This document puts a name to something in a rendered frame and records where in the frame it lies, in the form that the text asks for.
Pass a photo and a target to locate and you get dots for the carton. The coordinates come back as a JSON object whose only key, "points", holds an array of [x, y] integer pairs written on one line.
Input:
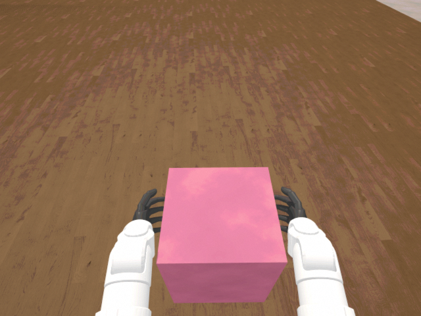
{"points": [[220, 239]]}

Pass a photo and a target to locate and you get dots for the robot left forearm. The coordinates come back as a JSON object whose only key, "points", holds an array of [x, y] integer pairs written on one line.
{"points": [[128, 277]]}

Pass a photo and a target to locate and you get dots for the robot right forearm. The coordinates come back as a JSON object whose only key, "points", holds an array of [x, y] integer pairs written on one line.
{"points": [[317, 273]]}

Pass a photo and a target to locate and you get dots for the left robot hand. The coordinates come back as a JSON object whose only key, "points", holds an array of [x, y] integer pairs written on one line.
{"points": [[144, 211]]}

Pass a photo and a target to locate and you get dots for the right robot hand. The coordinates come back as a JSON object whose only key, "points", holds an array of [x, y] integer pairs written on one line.
{"points": [[294, 208]]}

